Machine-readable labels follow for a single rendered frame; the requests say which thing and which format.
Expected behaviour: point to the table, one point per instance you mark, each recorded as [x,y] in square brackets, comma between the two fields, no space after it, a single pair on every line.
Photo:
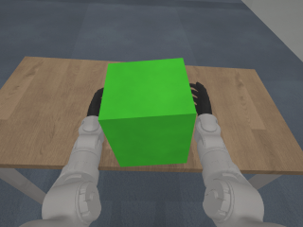
[44,101]

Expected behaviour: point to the right robot hand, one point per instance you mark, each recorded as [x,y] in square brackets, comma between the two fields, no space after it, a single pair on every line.
[202,100]

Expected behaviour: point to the left robot hand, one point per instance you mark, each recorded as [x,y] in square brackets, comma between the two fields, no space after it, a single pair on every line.
[94,106]

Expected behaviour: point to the robot right upper arm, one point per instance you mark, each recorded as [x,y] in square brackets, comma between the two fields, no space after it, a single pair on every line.
[234,204]

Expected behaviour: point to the carton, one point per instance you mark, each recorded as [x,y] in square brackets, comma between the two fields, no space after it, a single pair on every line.
[147,112]

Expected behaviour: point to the robot left upper arm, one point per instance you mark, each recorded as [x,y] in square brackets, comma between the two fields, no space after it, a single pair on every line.
[75,204]

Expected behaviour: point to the left robot forearm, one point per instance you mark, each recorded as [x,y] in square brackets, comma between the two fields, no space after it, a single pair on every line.
[85,155]

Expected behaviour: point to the right robot forearm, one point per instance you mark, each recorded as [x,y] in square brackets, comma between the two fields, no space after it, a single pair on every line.
[213,154]

